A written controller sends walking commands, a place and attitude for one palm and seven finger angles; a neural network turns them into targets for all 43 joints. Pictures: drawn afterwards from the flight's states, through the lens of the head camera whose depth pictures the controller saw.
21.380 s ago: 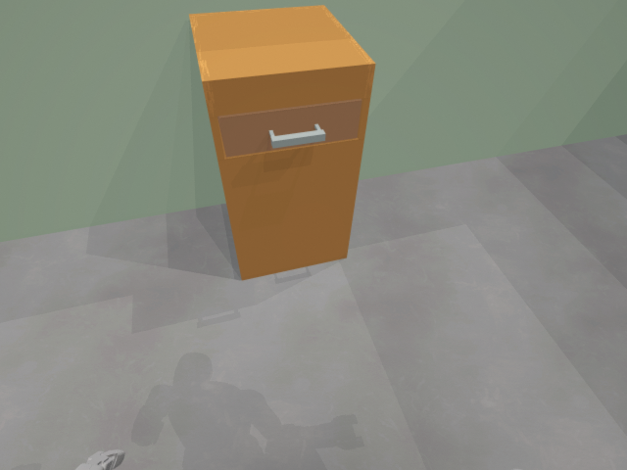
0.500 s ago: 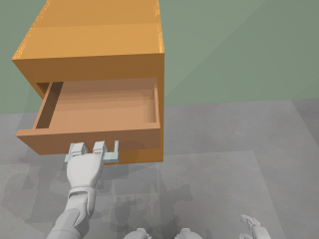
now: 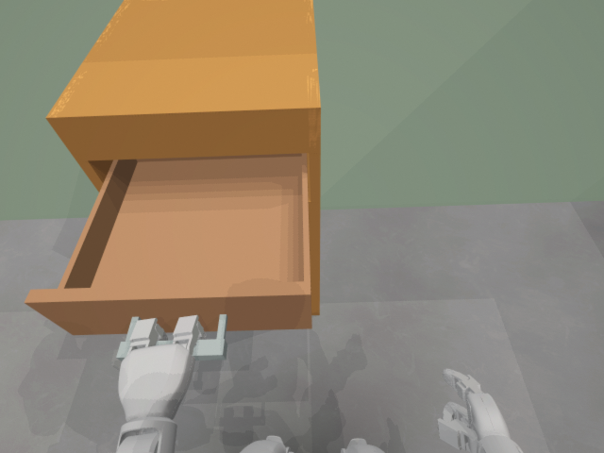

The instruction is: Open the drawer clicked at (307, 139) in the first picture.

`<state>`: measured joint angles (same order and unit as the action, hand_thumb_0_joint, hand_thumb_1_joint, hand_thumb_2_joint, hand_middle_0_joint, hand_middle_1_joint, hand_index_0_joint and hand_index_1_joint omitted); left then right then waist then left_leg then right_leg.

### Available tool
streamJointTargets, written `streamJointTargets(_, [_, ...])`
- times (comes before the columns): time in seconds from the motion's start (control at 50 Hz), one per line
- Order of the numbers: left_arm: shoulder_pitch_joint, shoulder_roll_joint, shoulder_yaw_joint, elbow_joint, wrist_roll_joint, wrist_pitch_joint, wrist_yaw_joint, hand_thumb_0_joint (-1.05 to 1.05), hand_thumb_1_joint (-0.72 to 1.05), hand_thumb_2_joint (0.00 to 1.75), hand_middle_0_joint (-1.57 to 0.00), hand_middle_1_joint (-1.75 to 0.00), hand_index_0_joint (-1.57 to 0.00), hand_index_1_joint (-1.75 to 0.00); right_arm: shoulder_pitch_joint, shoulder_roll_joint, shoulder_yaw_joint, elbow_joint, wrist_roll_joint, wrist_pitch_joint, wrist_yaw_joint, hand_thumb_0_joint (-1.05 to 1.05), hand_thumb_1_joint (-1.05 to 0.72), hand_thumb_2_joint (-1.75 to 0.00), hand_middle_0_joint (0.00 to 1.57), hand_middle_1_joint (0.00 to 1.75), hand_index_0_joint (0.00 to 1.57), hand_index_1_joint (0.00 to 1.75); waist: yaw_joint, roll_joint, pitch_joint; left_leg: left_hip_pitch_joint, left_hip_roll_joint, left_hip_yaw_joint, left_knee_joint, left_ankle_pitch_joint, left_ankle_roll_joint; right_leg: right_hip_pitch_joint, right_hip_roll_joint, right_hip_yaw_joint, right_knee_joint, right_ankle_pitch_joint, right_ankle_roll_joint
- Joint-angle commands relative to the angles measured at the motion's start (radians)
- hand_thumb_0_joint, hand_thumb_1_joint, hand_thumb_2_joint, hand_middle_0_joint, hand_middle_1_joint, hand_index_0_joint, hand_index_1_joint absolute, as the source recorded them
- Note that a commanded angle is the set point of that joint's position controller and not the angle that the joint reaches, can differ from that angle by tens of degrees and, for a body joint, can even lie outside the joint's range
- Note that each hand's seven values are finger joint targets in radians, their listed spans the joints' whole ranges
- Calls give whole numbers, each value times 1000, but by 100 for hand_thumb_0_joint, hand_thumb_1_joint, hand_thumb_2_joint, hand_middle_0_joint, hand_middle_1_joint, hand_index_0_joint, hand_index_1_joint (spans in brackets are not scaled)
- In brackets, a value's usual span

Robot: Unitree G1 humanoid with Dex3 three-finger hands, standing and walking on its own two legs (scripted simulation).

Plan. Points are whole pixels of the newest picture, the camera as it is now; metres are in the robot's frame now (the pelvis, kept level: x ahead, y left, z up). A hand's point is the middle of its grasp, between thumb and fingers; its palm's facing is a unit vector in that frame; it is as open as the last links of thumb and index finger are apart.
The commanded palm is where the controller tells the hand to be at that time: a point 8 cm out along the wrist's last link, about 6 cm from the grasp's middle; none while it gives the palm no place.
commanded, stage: pull the drawer open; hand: left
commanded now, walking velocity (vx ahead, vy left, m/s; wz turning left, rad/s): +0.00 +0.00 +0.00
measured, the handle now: (176, 336) +0.28 +0.21 -0.04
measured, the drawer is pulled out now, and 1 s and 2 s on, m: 0.27 0.30 0.30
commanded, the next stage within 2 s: open the thumb to release the handle in 0.46 s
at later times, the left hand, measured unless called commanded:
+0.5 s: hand (171, 404) +0.19 +0.20 -0.06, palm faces -0.06 -0.10 -0.99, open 5.8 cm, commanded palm +0.15 +0.20 -0.01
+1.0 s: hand (163, 403) +0.19 +0.21 -0.06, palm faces -0.03 -0.06 -1.00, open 11.0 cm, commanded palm +0.17 +0.21 -0.01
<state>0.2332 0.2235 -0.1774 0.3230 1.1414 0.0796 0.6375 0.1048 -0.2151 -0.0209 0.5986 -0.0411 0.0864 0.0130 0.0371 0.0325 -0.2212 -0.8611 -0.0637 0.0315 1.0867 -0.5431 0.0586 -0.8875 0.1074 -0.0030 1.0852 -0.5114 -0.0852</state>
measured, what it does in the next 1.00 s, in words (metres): stands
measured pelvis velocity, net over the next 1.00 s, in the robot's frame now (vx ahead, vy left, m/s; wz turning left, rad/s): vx -0.02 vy -0.02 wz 0.02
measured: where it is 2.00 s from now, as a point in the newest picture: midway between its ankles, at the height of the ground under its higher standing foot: outside the picture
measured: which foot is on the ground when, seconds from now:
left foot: down 0.00-1.00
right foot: down 0.00-1.00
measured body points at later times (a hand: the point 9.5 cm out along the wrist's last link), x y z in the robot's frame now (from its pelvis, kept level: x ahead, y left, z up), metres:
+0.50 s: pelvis -0.01 -0.02 -0.01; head +0.05 -0.04 +0.44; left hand +0.19 +0.20 +0.00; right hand +0.19 -0.24 -0.11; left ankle -0.01 +0.08 -0.66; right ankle +0.00 -0.07 -0.66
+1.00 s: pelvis -0.02 -0.02 -0.01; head +0.05 -0.05 +0.43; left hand +0.19 +0.21 +0.00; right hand +0.19 -0.24 -0.12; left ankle -0.01 +0.08 -0.66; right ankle +0.00 -0.07 -0.66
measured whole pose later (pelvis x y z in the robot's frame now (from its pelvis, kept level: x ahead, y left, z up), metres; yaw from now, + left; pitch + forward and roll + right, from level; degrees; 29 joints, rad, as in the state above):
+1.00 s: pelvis -0.02 -0.02 -0.01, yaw +1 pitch +19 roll +2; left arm 0.28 0.27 -0.10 0.27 1.10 0.04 0.62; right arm 0.10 -0.22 -0.01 0.60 -0.04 0.06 -0.02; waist 0.04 0.02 -0.22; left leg -0.93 -0.06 0.02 1.13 -0.53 0.03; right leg -0.96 0.11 -0.03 1.14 -0.51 -0.12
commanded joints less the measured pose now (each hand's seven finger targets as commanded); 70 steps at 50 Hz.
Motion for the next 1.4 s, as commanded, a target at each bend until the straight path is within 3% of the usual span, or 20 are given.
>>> streamJointTargets(0.0, [31, 106, 89, -163, -14, -8, 33, 0, 90, 90, -40, -135, -40, -135, -72, -107, -29, -147, 4, -49, -9, 0, -90, -90, 20, 30, 20, 30, 3, -67, -214, 133, 10, -73, -102, 337, -26, 193, -52, 96, -148, 422, 16])
streamJointTargets(0.06, [63, 82, 63, -177, -8, -16, 30, 0, 90, 90, -40, -135, -40, -135, -85, -101, -26, -155, 1, -54, -8, 0, -90, -90, 20, 30, 20, 30, 7, -61, -207, 125, 8, -71, -96, 315, -25, 179, -56, 91, -143, 389, 19])
streamJointTargets(0.14, [102, 99, 87, -174, -14, -27, 26, 0, 90, 90, -40, -135, -40, -135, -90, -97, -23, -159, 2, -59, -13, 0, -90, -90, 20, 30, 20, 30, 13, -72, -176, 87, 3, -67, -89, 266, -23, 182, -59, 110, -153, 360, 20])
streamJointTargets(0.2, [131, 130, 120, -209, -21, -41, 26, 0, 90, 90, -40, -135, -40, -135, -94, -100, -19, -167, 0, -63, -15, 0, -90, -90, 20, 30, 20, 30, 21, -74, -207, 71, -1, -65, -80, 260, -22, 208, -64, 131, -150, 382, 20])
streamJointTargets(0.28, [180, 105, 94, -230, -19, -48, 20, 0, 90, 90, -40, -135, -40, -135, -98, -96, -21, -173, 1, -64, -11, 0, -90, -90, 20, 30, 20, 30, 27, -50, -182, 65, -2, -65, -81, 243, -24, 185, -63, 126, -147, 339, 18])
streamJointTargets(0.34, [299, 95, 92, -250, -34, -56, 7, 0, 90, 90, -40, -135, -40, -135, -102, -94, -17, -194, 1, -67, -3, 0, -90, -90, 20, 30, 20, 30, 44, -49, -189, 62, -3, -61, -79, 261, -24, 203, -63, 126, -138, 375, 16])
streamJointTargets(0.52, [318, 140, 146, -288, -29, -88, 8, 0, 90, 90, -40, -135, -40, -135, -90, -103, -16, -197, -11, -70, 3, 0, -90, -90, 20, 30, 20, 30, 40, -61, -209, 24, -3, -60, -51, 262, -25, 205, -72, 160, -114, 449, 21])
streamJointTargets(0.54, [15, 188, 159, -273, -3, -83, 31, 0, 90, 90, -40, -135, -40, -135, -87, -120, -24, -154, -14, -61, -8, 0, -90, -90, 20, 30, 20, 30, -32, -75, -180, -7, 4, -69, -19, 228, -20, 136, -78, 169, -114, 426, 30])
streamJointTargets(0.56, [22, 188, 190, -263, 11, -86, 47, 0, 83, 87, -40, -134, -40, -134, -75, -112, -32, -151, -19, -66, -16, 0, -90, -90, 20, 30, 20, 30, -5, -63, -218, -14, 0, -61, -10, 222, -23, 152, -80, 173, -105, 411, 34])
streamJointTargets(0.6, [85, 194, 215, -203, -2, -84, 53, 0, 69, 81, -38, -133, -38, -133, -73, -109, -27, -146, -15, -75, -21, 0, -90, -90, 20, 30, 20, 30, 7, -80, -216, -33, 0, -62, -11, 225, -24, 175, -78, 170, -107, 437, 28])
streamJointTargets(0.72, [104, 174, 177, -240, -39, -40, 45, 0, 27, 63, -35, -128, -35, -128, -72, -111, -35, -145, -1, -67, -29, 0, -90, -90, 20, 30, 20, 30, 11, -56, -316, 26, -6, -53, -29, 270, -25, 248, -85, 167, -112, 515, 41])
streamJointTargets(0.78, [76, 144, 128, -222, -39, -27, 26, 0, 6, 54, -34, -126, -34, -126, -80, -112, -34, -140, 5, -64, -37, 0, -90, -90, 20, 30, 20, 30, -14, -105, -236, 9, -2, -58, -42, 228, -22, 225, -86, 164, -145, 455, 47])
streamJointTargets(0.84, [70, 152, 130, -198, -40, -36, 15, 0, -15, 45, -32, -124, -32, -124, -82, -111, -28, -139, 7, -66, -42, 0, -90, -90, 20, 30, 20, 30, -10, -114, -203, -10, -1, -57, -47, 199, -20, 218, -87, 164, -160, 399, 45])
streamJointTargets(0.94, [53, 151, 123, -200, -27, -53, 13, 0, -50, 30, -30, -120, -30, -120, -86, -108, -27, -143, 5, -69, -41, 0, -90, -90, 20, 30, 20, 30, -4, -63, -205, 4, -3, -55, -48, 180, -19, 188, -85, 163, -165, 317, 36])
streamJointTargets(1.1, [8, 180, 157, -180, -34, -49, 20, 0, -50, 30, -30, -120, -30, -120, -82, -114, -30, -142, 6, -65, -42, 0, -90, -90, 20, 30, 20, 30, -7, -68, -187, -5, 0, -57, -48, 159, -17, 165, -78, 158, -176, 241, 31])
streamJointTargets(1.14, [-27, 131, 99, -154, -26, -44, 18, 0, -50, 30, -30, -120, -30, -120, -86, -110, -31, -135, 5, -67, -43, 0, -90, -90, 20, 30, 20, 30, -23, -71, -172, -17, 0, -58, -39, 145, -17, 136, -81, 157, -173, 223, 35])
streamJointTargets(1.2, [-107, 154, 108, -162, -20, -41, 24, 0, -50, 30, -30, -120, -30, -120, -80, -118, -34, -130, 6, -66, -44, 0, -90, -90, 20, 30, 20, 30, -30, -59, -178, 2, 4, -59, -45, 136, -15, 107, -76, 137, -174, 165, 29])
streamJointTargets(1.22, [-115, 152, 107, -165, -19, -38, 28, 0, -50, 30, -30, -120, -30, -120, -82, -117, -36, -125, 6, -67, -45, 0, -90, -90, 20, 30, 20, 30, -20, -52, -213, 10, 4, -54, -43, 147, -14, 120, -79, 133, -165, 183, 33])
streamJointTargets(1.3, [-149, 147, 99, -129, -27, -18, 23, 0, -50, 30, -30, -120, -30, -120, -72, -117, -36, -119, 10, -67, -52, 0, -90, -90, 20, 30, 20, 30, -31, -92, -215, 0, 6, -55, -45, 147, -12, 138, -79, 129, -175, 196, 37])
streamJointTargets(1.38, [-170, 156, 100, -114, -29, -13, 18, 0, -50, 30, -30, -120, -30, -120, -68, -113, -37, -108, 14, -69, -58, 0, -90, -90, 20, 30, 20, 30, -23, -79, -222, 8, 4, -54, -51, 159, -14, 156, -78, 136, -177, 223, 38])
